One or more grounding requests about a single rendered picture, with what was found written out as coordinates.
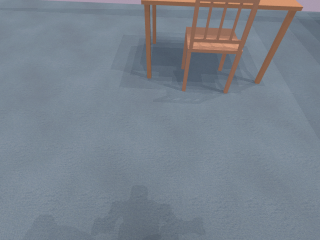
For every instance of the table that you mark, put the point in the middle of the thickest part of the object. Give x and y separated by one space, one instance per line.
292 6

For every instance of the chair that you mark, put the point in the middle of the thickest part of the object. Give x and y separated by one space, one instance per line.
216 40

